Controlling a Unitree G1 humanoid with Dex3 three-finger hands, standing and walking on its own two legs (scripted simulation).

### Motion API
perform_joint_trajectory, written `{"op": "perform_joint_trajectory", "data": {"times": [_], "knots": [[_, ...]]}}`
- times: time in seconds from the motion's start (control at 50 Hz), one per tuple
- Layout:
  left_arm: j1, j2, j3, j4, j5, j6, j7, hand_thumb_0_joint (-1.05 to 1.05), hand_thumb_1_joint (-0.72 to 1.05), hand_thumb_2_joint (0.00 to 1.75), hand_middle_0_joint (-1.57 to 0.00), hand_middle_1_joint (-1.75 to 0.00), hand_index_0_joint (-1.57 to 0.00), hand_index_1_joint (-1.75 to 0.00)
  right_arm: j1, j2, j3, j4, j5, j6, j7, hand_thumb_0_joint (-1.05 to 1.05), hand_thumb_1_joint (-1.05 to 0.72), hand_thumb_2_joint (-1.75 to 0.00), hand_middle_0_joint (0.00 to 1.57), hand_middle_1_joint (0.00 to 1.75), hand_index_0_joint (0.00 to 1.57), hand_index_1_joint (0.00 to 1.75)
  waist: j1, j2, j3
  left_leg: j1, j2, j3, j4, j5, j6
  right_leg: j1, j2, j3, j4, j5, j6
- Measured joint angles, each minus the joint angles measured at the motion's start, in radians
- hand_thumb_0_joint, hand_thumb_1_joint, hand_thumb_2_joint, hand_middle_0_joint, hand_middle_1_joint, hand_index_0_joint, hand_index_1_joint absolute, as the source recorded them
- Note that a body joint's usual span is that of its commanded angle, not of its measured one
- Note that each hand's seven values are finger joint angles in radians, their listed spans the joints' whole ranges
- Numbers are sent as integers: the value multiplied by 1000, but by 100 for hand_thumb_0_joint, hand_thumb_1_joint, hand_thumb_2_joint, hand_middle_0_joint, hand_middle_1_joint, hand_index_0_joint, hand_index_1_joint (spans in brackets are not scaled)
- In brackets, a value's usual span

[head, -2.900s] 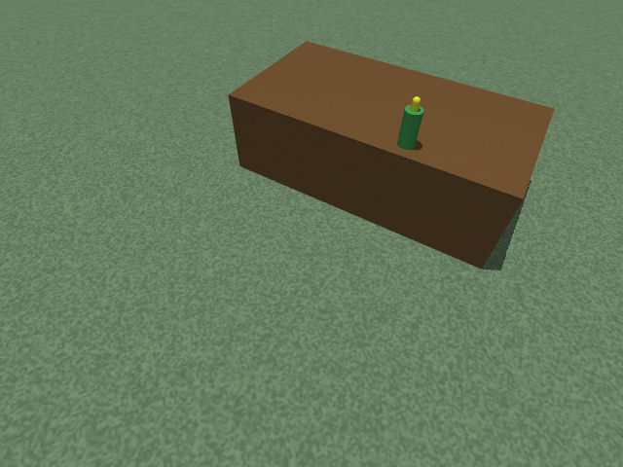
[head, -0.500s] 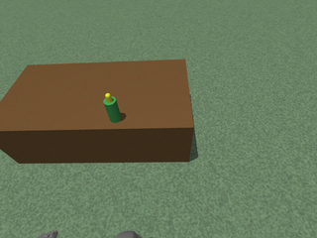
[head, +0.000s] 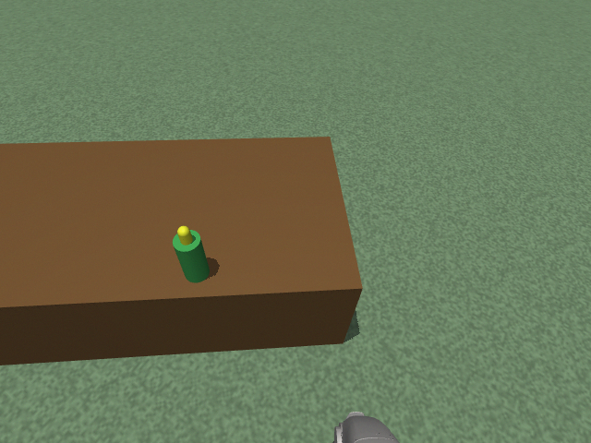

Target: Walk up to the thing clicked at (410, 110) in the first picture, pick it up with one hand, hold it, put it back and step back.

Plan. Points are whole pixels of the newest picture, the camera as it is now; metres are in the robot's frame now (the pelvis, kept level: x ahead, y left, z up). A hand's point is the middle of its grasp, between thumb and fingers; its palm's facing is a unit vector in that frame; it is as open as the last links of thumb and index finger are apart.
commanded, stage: walk up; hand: left
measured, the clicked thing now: (190, 252) +0.59 +0.24 -0.29
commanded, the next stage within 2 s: stand in 1.92 s
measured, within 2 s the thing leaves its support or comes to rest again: neither
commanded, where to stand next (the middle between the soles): +0.21 +0.02 m, yaw +1 degrees
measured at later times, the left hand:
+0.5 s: hand (86, 423) +0.20 +0.32 -0.17, palm faces +0.00 -0.92 -0.39, open 7.4 cm
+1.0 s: hand (110, 389) +0.24 +0.29 -0.16, palm faces -0.02 -0.94 -0.35, open 7.4 cm
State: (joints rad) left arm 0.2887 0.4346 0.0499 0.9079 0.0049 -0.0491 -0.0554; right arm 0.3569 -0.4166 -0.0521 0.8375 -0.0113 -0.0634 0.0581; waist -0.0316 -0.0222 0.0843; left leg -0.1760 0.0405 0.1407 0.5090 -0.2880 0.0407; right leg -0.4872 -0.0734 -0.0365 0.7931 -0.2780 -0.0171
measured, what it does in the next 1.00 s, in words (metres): walks ahead: right foot, then left foot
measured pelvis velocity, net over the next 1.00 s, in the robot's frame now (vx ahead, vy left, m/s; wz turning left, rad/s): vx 0.16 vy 0.03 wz -0.02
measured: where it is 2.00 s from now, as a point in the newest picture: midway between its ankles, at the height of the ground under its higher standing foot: outside the picture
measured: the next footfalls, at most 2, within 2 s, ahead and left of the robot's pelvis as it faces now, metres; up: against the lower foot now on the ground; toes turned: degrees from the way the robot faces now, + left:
right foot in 0.12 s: +0.19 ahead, -0.10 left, +0.00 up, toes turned -2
left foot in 0.44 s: +0.26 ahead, +0.17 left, +0.00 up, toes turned +2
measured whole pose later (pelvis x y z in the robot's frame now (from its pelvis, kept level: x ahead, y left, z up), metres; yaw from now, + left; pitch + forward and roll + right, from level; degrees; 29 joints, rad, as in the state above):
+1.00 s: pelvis +0.16 +0.03 +0.00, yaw -1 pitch -2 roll +0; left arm 0.11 0.36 0.01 1.10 0.00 0.01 -0.01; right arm 0.06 -0.37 0.01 1.10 0.01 -0.02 0.00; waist 0.01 0.01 0.08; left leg -0.28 0.07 0.06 0.50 -0.18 -0.02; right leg -0.18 -0.03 -0.03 0.52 -0.30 0.01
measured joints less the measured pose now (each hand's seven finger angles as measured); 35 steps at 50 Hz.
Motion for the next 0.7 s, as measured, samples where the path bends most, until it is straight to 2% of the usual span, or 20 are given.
{"op": "perform_joint_trajectory", "data": {"times": [0.1,0.12,0.14,0.18,0.24,0.3,0.36,0.44,0.46,0.5,0.54,0.64,0.66,0.7], "knots": [[-22,-11,5,-15,3,-18,1,1,91,89,-20,-30,-21,-30,29,-16,-2,2,3,25,2,1,-90,-89,21,30,21,30,-13,39,-8,21,8,-4,80,-103,-23,103,26,-23,-201,72,-13],[-24,-9,9,-21,4,-29,6,1,91,89,-21,-30,-21,-30,35,-16,-1,2,5,28,0,1,-90,-89,21,30,21,30,-9,48,-10,6,18,-10,140,-139,-19,124,39,-23,-222,103,-14],[-30,-14,13,-28,6,-38,14,1,91,89,-21,-30,-21,-30,28,-16,0,6,6,34,-4,1,-90,-89,21,30,21,30,-4,64,-4,-23,25,-36,234,-167,-11,122,51,-29,-192,91,-9],[-37,-23,8,-42,-1,-46,24,1,91,89,-21,-30,-21,-30,7,-10,6,19,5,49,-12,1,-91,-89,21,30,21,30,9,76,5,-99,1,-92,429,-209,-5,131,54,-30,-153,46,-10],[-34,-39,-6,-59,-10,-47,32,1,90,89,-21,-30,-21,-30,-25,-8,10,23,8,53,-14,1,-91,-89,20,30,21,30,25,91,9,-207,-7,-125,549,-184,-8,175,48,-31,-180,30,-8],[-18,-41,-14,-68,-6,-45,36,1,90,89,-21,-30,-21,-30,-55,-9,5,14,6,45,-5,1,-91,-89,20,30,21,30,36,95,10,-277,21,-136,483,-135,-19,212,40,-29,-208,22,1],[-8,-29,-18,-65,4,-33,39,1,90,89,-21,-30,-21,-30,-84,-4,1,16,7,41,-6,1,-91,-89,20,30,21,30,49,78,10,-295,41,-128,335,-63,-31,226,25,-18,-196,-3,15],[-13,-15,-25,-40,-1,3,47,1,90,89,-21,-30,-21,-30,-112,-6,-5,38,8,23,-23,1,-91,-89,20,30,21,30,57,49,4,-234,26,-111,145,102,-39,198,-4,2,-77,-92,36],[-26,-12,-25,-26,-5,17,51,1,90,89,-21,-30,-21,-30,-123,2,-7,49,4,20,-31,1,-91,-89,20,30,21,30,56,28,8,-238,12,-102,167,87,-42,185,-18,17,-35,-118,24],[-50,-12,-24,1,-14,43,60,1,90,89,-21,-30,-21,-30,-144,17,4,63,3,22,-38,1,-91,-89,20,30,21,30,53,6,12,-248,5,-92,203,56,-37,157,-1,56,38,-205,2],[-66,-9,-25,26,-15,55,62,1,91,89,-20,-30,-21,-30,-164,36,19,72,0,26,-42,1,-91,-89,20,30,21,30,48,-14,13,-245,4,-86,198,50,-31,136,17,64,82,-240,-10],[-78,-19,-18,83,-7,52,55,1,91,89,-20,-30,-21,-30,-203,47,38,90,-3,32,-45,1,-90,-89,21,30,21,30,41,-17,9,-241,17,-76,187,44,-32,167,32,24,-40,-180,-17],[-80,-25,-16,95,-3,51,55,1,91,89,-20,-30,-21,-30,-210,43,38,94,0,35,-47,1,-90,-89,21,30,21,30,41,-6,10,-242,23,-79,195,39,-34,182,40,19,-78,-116,-6],[-84,-38,-15,114,6,51,54,1,91,89,-20,-30,-21,-30,-221,39,38,113,9,43,-52,1,-90,-89,21,30,21,30,41,17,12,-236,35,-93,193,36,-42,205,52,8,-112,-78,24]]}}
